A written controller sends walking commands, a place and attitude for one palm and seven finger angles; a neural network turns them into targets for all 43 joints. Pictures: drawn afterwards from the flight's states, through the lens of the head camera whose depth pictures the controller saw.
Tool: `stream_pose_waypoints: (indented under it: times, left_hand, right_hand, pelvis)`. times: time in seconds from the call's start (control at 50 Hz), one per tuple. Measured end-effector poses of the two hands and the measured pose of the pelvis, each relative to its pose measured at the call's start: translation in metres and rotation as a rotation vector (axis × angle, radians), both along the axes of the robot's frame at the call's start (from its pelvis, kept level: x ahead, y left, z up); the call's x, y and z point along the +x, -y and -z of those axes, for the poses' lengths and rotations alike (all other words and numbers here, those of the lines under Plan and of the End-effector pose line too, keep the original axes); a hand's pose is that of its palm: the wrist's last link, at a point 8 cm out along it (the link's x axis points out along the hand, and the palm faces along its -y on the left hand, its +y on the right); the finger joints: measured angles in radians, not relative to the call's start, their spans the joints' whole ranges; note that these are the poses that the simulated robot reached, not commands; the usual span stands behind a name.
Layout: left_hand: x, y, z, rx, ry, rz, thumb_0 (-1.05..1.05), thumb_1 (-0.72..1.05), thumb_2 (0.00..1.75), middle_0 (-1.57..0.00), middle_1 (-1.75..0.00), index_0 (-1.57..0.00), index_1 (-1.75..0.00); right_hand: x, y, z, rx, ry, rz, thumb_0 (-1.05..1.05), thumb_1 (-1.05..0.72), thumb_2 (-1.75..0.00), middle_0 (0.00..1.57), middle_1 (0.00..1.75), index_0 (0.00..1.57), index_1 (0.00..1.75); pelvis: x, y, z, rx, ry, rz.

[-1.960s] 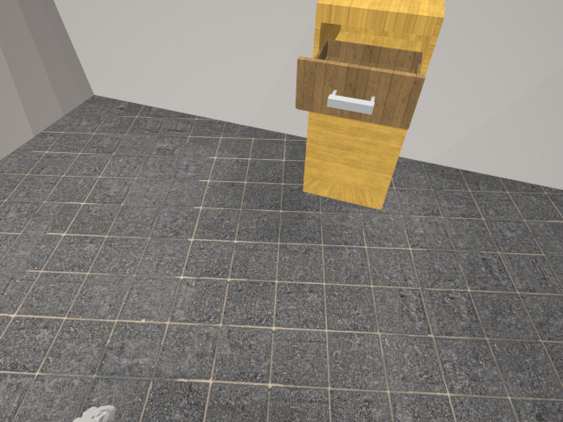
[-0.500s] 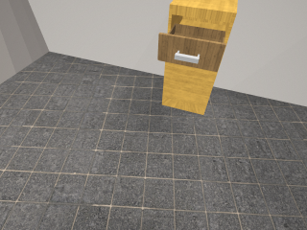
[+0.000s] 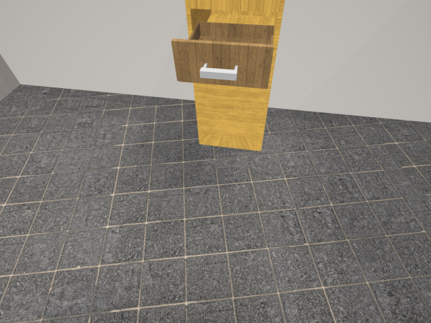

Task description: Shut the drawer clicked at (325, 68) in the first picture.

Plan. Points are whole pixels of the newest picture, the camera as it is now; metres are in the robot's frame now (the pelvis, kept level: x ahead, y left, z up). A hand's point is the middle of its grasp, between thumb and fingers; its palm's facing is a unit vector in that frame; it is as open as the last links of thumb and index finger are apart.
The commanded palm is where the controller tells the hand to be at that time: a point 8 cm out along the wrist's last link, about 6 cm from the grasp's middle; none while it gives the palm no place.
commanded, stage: walk to a spot facing it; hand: left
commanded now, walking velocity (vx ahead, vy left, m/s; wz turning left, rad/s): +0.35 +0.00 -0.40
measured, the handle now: (219, 70) +0.92 +0.07 -0.01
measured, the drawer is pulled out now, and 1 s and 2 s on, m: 0.30 0.30 0.30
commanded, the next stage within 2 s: turn to face it in 0.80 s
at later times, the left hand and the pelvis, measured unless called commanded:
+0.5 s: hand (124, 302) +0.19 +0.24 -0.18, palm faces -0.12 -0.98 -0.17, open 7.4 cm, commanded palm none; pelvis +0.21 +0.05 +0.00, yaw -14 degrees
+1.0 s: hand (201, 174) +0.55 +0.10 -0.15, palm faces -0.53 -0.82 -0.21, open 7.4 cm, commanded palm none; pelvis +0.33 +0.02 -0.01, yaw -30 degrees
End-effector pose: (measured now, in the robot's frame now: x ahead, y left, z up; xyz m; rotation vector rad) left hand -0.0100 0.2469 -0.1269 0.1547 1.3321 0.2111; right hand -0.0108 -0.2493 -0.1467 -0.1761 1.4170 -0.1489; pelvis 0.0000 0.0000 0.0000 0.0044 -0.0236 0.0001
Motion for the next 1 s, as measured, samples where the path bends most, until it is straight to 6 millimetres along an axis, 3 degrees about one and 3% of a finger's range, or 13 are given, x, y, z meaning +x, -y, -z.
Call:
stream_pose_waypoints:
  times: [0.06,0.16,0.24,0.42,0.48,0.54,0.6,0.68,0.74,0.86,1.0]
  left_hand:
    - [0.006,0.013,-0.005,-0.013,-0.016,-0.007,0.0,0.9,0.89,-0.2,-0.3,-0.2,-0.3]
    - [0.019,0.028,-0.014,-0.051,-0.104,0.041,0.0,0.9,0.89,-0.2,-0.3,-0.2,-0.3]
    - [0.044,0.027,-0.014,-0.066,-0.135,0.061,0.0,0.9,0.89,-0.21,-0.3,-0.2,-0.3]
    - [0.136,-0.013,0.008,-0.065,-0.16,0.083,0.0,0.9,0.89,-0.21,-0.3,-0.2,-0.3]
    - [0.182,-0.033,0.023,-0.065,-0.176,0.127,0.0,0.9,0.9,-0.2,-0.3,-0.2,-0.3]
    - [0.246,-0.047,0.021,-0.054,-0.134,0.206,0.0,0.91,0.9,-0.2,-0.3,-0.2,-0.3]
    - [0.319,-0.05,0.012,-0.049,-0.041,0.275,0.0,0.91,0.9,-0.2,-0.3,-0.19,-0.3]
    - [0.405,-0.04,-0.001,-0.05,0.077,0.36,0.0,0.91,0.9,-0.2,-0.3,-0.19,-0.29]
    - [0.456,-0.023,-0.008,-0.059,0.137,0.421,0.0,0.91,0.9,-0.2,-0.3,-0.19,-0.29]
    - [0.527,0.031,-0.012,-0.085,0.184,0.565,0.0,0.91,0.9,-0.2,-0.3,-0.19,-0.29]
    - [0.574,0.1,-0.005,-0.09,0.263,0.7,0.0,0.91,0.9,-0.2,-0.3,-0.19,-0.3]
  right_hand:
    - [0.026,0.004,-0.012,-0.001,0.026,0.011,0.01,-0.91,-0.9,0.2,0.3,0.2,0.3]
    - [0.095,0.004,-0.031,-0.002,0.188,0.055,0.01,-0.91,-0.9,0.2,0.3,0.2,0.3]
    - [0.151,-0.004,-0.04,0.003,0.284,0.069,0.01,-0.91,-0.9,0.2,0.3,0.2,0.3]
    - [0.277,-0.043,-0.04,-0.006,0.385,0.051,0.01,-0.91,-0.9,0.2,0.3,0.2,0.3]
    - [0.3,-0.053,-0.038,-0.041,0.425,0.086,0.01,-0.91,-0.9,0.2,0.3,0.2,0.3]
    - [0.292,-0.061,-0.044,-0.062,0.398,0.162,0.01,-0.91,-0.9,0.2,0.3,0.2,0.3]
    - [0.269,-0.068,-0.047,-0.084,0.321,0.251,0.0,-0.91,-0.9,0.2,0.3,0.2,0.3]
    - [0.234,-0.068,-0.05,-0.124,0.203,0.354,-0.01,-0.94,-0.9,0.2,0.3,0.2,0.3]
    - [0.211,-0.075,-0.048,-0.12,0.116,0.412,0.0,-0.94,-0.9,0.2,0.3,0.2,0.3]
    - [0.181,-0.093,-0.034,-0.068,0.003,0.536,0.01,-0.92,-0.9,0.2,0.3,0.2,0.3]
    - [0.173,-0.1,-0.001,0.022,-0.057,0.655,0.01,-0.91,-0.9,0.2,0.3,0.2,0.3]
  pelvis:
    - [0.017,0.005,-0.009,0.002,-0.003,0.026]
    - [0.048,0.005,-0.022,0.005,-0.024,0.083]
    - [0.078,-0.001,-0.024,-0.007,-0.035,0.114]
    - [0.172,-0.032,-0.007,-0.027,-0.045,0.176]
    - [0.202,-0.045,0.003,-0.022,-0.035,0.228]
    - [0.224,-0.051,-0.005,-0.017,-0.019,0.28]
    - [0.245,-0.055,-0.014,-0.022,-0.013,0.317]
    - [0.268,-0.06,-0.021,-0.024,-0.014,0.363]
    - [0.283,-0.059,-0.022,-0.023,-0.012,0.392]
    - [0.307,-0.049,-0.016,-0.014,-0.001,0.461]
    - [0.327,-0.02,0.006,-0.004,0.001,0.522]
